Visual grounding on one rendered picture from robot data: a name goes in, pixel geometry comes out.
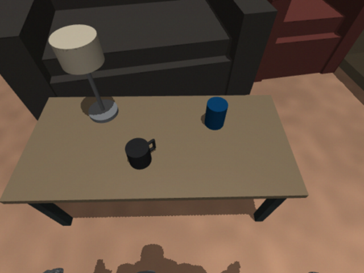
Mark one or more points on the coffee table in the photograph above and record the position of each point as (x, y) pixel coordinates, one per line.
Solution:
(71, 158)

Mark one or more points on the sofa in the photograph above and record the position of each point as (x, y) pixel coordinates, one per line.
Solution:
(151, 47)

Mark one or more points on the armchair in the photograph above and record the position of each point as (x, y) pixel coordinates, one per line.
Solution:
(310, 36)

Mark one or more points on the desk lamp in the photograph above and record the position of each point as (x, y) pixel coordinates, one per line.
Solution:
(78, 50)

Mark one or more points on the bookshelf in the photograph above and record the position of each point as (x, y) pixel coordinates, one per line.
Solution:
(353, 63)

